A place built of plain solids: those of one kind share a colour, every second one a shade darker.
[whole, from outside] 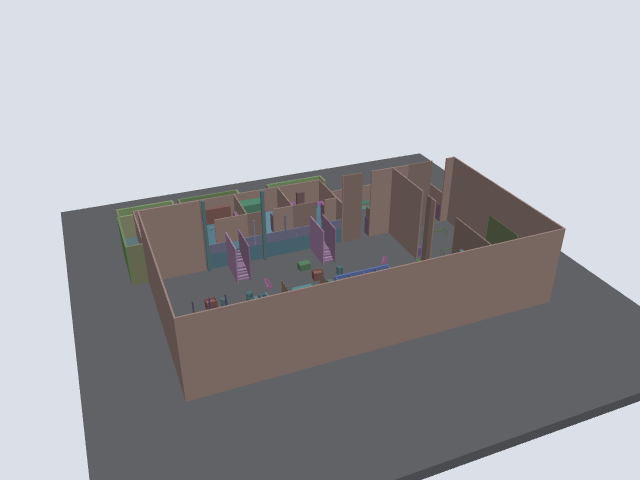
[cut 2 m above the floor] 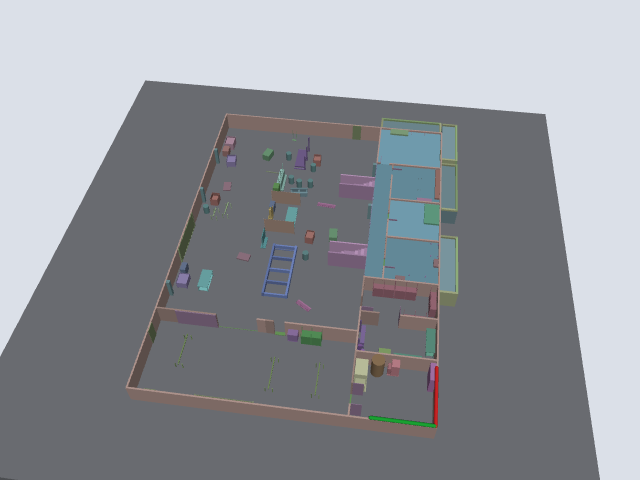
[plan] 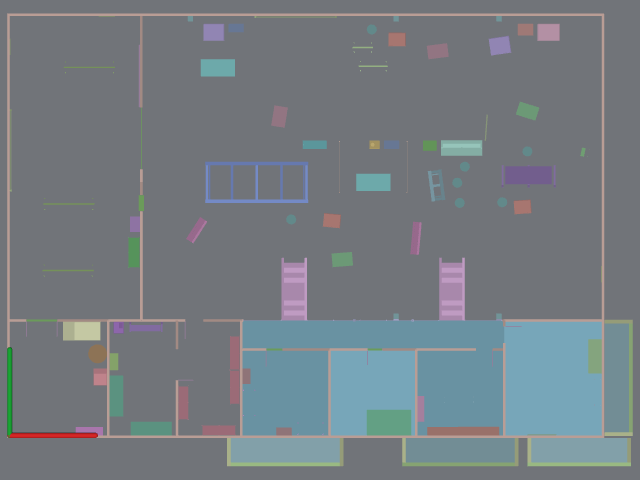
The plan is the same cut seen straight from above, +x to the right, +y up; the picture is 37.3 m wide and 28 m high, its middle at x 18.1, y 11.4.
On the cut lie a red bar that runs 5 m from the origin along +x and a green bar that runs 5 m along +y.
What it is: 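A small steel fabricator's works in a shed of 34.5 x 24.5 m, halls 8.0 m to the eaves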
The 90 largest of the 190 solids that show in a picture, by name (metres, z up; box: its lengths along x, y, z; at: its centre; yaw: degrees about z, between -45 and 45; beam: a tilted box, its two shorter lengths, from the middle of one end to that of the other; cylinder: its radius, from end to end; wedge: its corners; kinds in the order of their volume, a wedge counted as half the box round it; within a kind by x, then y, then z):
{
 "level_1": {"box": [5.15, 5.01, 1.85], "at": [16.07, 2.5, 0.88]},
 "level_2": {"box": [5.07, 5.01, 1.85], "at": [21.18, 2.5, 0.88]},
 "level_3": {"box": [15.35, 1.7, 1.85], "at": [21.18, 5.86, 0.88]},
 "level_4": {"box": [5.13, 5.01, 1.85], "at": [26.29, 2.5, 0.88]},
 "level_5": {"box": [5.69, 6.71, 1.85], "at": [31.7, 3.35, 0.88]},
 "wall_1": {"box": [0.15, 7.01, 2.95], "at": [-0.07, 3.35, 1.43]},
 "wall_2": {"box": [0.15, 18.06, 8.05], "at": [-0.07, 15.59, 3.98]},
 "wall_3": {"box": [0.97, 0.15, 8.05], "at": [0.48, 6.71, 3.98]},
 "wall_4": {"box": [6.05, 0.15, 2.95], "at": [2.88, -0.07, 1.43]},
 "wall_5": {"box": [7.98, 0.15, 8.05], "at": [3.84, 24.55, 3.98]},
 "wall_6": {"box": [2.98, 0.15, 8.05], "at": [4.26, 6.71, 3.98]},
 "wall_7": {"box": [0.15, 6.71, 2.95], "at": [5.75, 3.35, 1.43]},
 "wall_8": {"box": [1.93, 0.15, 8.05], "at": [6.71, 6.71, 3.98]},
 "wall_9": {"box": [0.15, 6.37, 8.05], "at": [7.68, 9.89, 3.98]},
 "wall_10": {"box": [0.15, 0.76, 8.05], "at": [7.68, 14.4, 3.98]},
 "wall_11": {"box": [0.15, 0.76, 8.05], "at": [7.68, 15.16, 3.98]},
 "wall_12": {"box": [0.15, 5.34, 8.05], "at": [7.68, 21.8, 3.98]},
 "wall_13": {"box": [4.31, 0.15, 2.95], "at": [7.75, -0.07, 1.43]},
 "wall_14": {"box": [2.08, 0.15, 8.05], "at": [8.72, 6.71, 3.98]},
 "wall_15": {"box": [0.15, 3.22, 2.95], "at": [9.76, 1.61, 1.43]},
 "wall_16": {"box": [0.15, 1.69, 2.95], "at": [9.76, 5.87, 1.43]},
 "wall_17": {"box": [4.04, 0.15, 2.95], "at": [11.63, -0.07, 1.43]},
 "wall_18": {"box": [2.21, 0.15, 8.05], "at": [12.39, 6.71, 3.98]},
 "wall_19": {"box": [0.15, 5.01, 4.75], "at": [13.5, 2.5, 2.33]},
 "wall_20": {"box": [0.15, 1.7, 4.75], "at": [13.5, 5.86, 2.33]},
 "wall_21": {"box": [1.47, 0.15, 4.75], "at": [14.23, 5.01, 2.33]},
 "wall_22": {"box": [5.45, 0.15, 4.75], "at": [16.07, -0.07, 2.33]},
 "wall_23": {"box": [2.73, 0.15, 4.75], "at": [17.28, 5.01, 2.33]},
 "wall_24": {"box": [0.15, 5.01, 4.75], "at": [18.65, 2.5, 2.33]},
 "wall_25": {"box": [2.23, 0.15, 4.75], "at": [19.76, 5.01, 2.33]},
 "wall_26": {"box": [27.16, 0.15, 8.05], "at": [21.11, 24.55, 3.98]},
 "wall_27": {"box": [5.37, 0.15, 4.75], "at": [21.18, -0.07, 2.33]},
 "wall_28": {"box": [2.0, 0.15, 4.75], "at": [22.72, 5.01, 2.33]},
 "wall_29": {"box": [0.15, 5.01, 4.75], "at": [23.72, 2.5, 2.33]},
 "wall_30": {"box": [3.48, 0.15, 4.75], "at": [25.46, 5.01, 2.33]},
 "wall_31": {"box": [5.43, 0.15, 4.75], "at": [26.29, -0.07, 2.33]},
 "wall_32": {"box": [0.15, 5.01, 4.75], "at": [28.85, 2.5, 2.33]},
 "wall_33": {"box": [5.99, 0.15, 4.75], "at": [31.7, -0.07, 2.33]},
 "wall_34": {"box": [5.69, 0.15, 8.05], "at": [31.7, 6.71, 3.98]},
 "wall_35": {"box": [0.15, 7.01, 4.75], "at": [34.62, 3.35, 2.33]},
 "wall_36": {"box": [0.15, 18.06, 8.05], "at": [34.62, 15.59, 3.98]},
 "street_1": {"box": [6.79, 1.65, 1.85], "at": [16.07, -0.97, 0.88]},
 "street_2": {"box": [6.79, 1.65, 1.85], "at": [26.29, -0.97, 0.88]},
 "street_3": {"box": [6.04, 1.65, 1.85], "at": [33.22, -0.97, 0.88]},
 "street_4": {"box": [1.65, 6.79, 1.85], "at": [35.52, 3.35, 0.88]},
 "yard_wall_1": {"box": [6.79, 0.22, 4.45], "at": [16.07, -1.69, 2.17]},
 "yard_wall_2": {"box": [6.79, 0.22, 4.45], "at": [26.29, -1.69, 2.17]},
 "yard_wall_3": {"box": [6.04, 0.22, 4.45], "at": [33.22, -1.69, 2.17]},
 "yard_wall_4": {"box": [0.22, 6.79, 4.45], "at": [36.23, 3.35, 2.17]},
 "yard_cheek_1": {"box": [0.22, 1.65, 4.45], "at": [12.79, -0.97, 2.17]},
 "yard_cheek_2": {"box": [0.22, 1.65, 4.45], "at": [19.36, -0.97, 2.17]},
 "yard_cheek_3": {"box": [0.22, 1.65, 4.45], "at": [23.0, -0.97, 2.17]},
 "yard_cheek_4": {"box": [0.22, 1.65, 4.45], "at": [29.57, -0.97, 2.17]},
 "yard_cheek_5": {"box": [0.22, 1.65, 4.45], "at": [30.31, -0.97, 2.17]},
 "yard_cheek_6": {"box": [1.65, 0.22, 4.45], "at": [35.52, 0.07, 2.17]},
 "yard_cheek_7": {"box": [1.65, 0.22, 4.45], "at": [35.52, 6.64, 2.17]},
 "yard_cheek_8": {"box": [0.22, 1.65, 4.45], "at": [36.13, -0.97, 2.17]},
 "flightparts_1": {"box": [0.14, 3.65, 4.05], "at": [15.93, 8.54, 1.98]},
 "flightparts_2": {"box": [1.42, 0.29, 1.67], "at": [16.6, 6.85, 0.79]},
 "flightparts_3": {"box": [1.42, 1.04, 0.95], "at": [16.6, 8.39, 0.42]},
 "flightparts_4": {"box": [0.14, 3.65, 4.05], "at": [17.27, 8.54, 1.98]},
 "flightparts_5": {"box": [0.14, 3.65, 4.05], "at": [25.13, 8.54, 1.98]},
 "flightparts_6": {"box": [0.14, 3.65, 4.05], "at": [26.47, 8.54, 1.98]},
 "cubicles_1": {"box": [2.6, 1.5, 2.05], "at": [22.12, 0.75, 2.77]},
 "shelving_1": {"box": [0.56, 1.92, 1.3], "at": [10.13, 1.9, 0.6]},
 "shelving_2": {"box": [1.92, 0.56, 1.3], "at": [12.2, 0.3, 0.6]},
 "shelving_3": {"box": [0.56, 1.92, 1.3], "at": [13.13, 2.81, 0.6]},
 "shelving_4": {"box": [0.56, 1.92, 1.3], "at": [13.13, 4.81, 0.6]},
 "column_1": {"box": [0.32, 0.32, 8.05], "at": [10.54, 24.31, 3.98]},
 "column_2": {"box": [0.32, 0.32, 8.05], "at": [22.54, 6.95, 3.98]},
 "column_3": {"box": [0.32, 0.32, 8.05], "at": [22.54, 24.31, 3.98]},
 "column_4": {"box": [0.32, 0.32, 8.05], "at": [28.54, 6.95, 3.98]},
 "column_5": {"box": [0.32, 0.32, 8.05], "at": [28.54, 24.31, 3.98]},
 "lockers_1": {"box": [1.8, 0.5, 1.85], "at": [25.25, 0.25, 2.67]},
 "lockers_2": {"box": [2.4, 0.5, 1.85], "at": [27.35, 0.25, 2.67]},
 "compressor_1": {"box": [1.5, 1.04, 1.56], "at": [4.52, 6.08, 0.82]},
 "air_receiver_1": {"cylinder": 0.55, "from": [5.13, 4.76, 0.0], "to": [5.13, 4.76, 2.4]},
 "outdoor_1": {"box": [0.05, 4.6, 4.45], "at": [0.05, 16.63, 2.17]},
 "outdoor_2": {"box": [4.6, 0.05, 4.45], "at": [16.68, 24.42, 2.17]},
 "reception_desk_1": {"box": [0.8, 2.0, 1.15], "at": [34.14, 4.61, 2.33]},
 "panel_1": {"box": [1.6, 0.5, 2.15], "at": [4.65, 0.25, 1.02]},
 "pallet_stack_1": {"box": [1.2, 0.8, 0.77], "at": [19.4, 10.26, 0.34], "yaw": 4.4},
 "pallet_stack_2": {"box": [1.2, 0.8, 0.77], "at": [30.21, 18.92, 0.34], "yaw": -17.5},
 "drum_rack_1": {"box": [0.66, 1.72, 1.3], "at": [7.25, 10.67, 0.6]},
 "door_leaf_1": {"box": [0.08, 3.65, 3.58], "at": [7.56, 20.97, 1.81]},
 "tool_cabinet_1": {"box": [0.5, 1.0, 1.95], "at": [6.08, 4.3, 0.93]},
 "cabinet_1": {"box": [0.9, 0.46, 1.95], "at": [16.0, 0.23, 2.73]},
 "boot_rack_1": {"box": [0.4, 1.5, 1.25], "at": [23.99, 1.55, 2.38]},
 "dryer_1": {"box": [0.74, 0.66, 1.46], "at": [5.28, 3.27, 0.77]},
 "control_desk_1": {"box": [0.8, 0.6, 1.45], "at": [24.51, 16.91, 0.68]}
}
